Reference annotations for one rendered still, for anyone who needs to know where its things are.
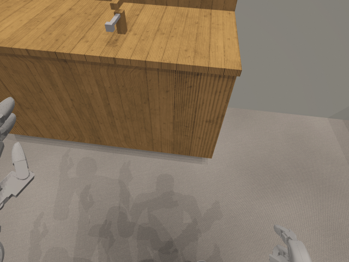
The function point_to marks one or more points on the robot left hand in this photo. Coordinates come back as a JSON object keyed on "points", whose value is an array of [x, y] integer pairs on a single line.
{"points": [[15, 182]]}

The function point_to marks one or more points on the robot right hand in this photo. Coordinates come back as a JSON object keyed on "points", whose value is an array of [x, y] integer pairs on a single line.
{"points": [[295, 251]]}

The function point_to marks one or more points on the counter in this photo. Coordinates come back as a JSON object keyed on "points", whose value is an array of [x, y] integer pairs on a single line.
{"points": [[161, 81]]}

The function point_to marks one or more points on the tap lever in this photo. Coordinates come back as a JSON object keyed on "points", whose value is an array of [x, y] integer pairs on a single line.
{"points": [[110, 26]]}

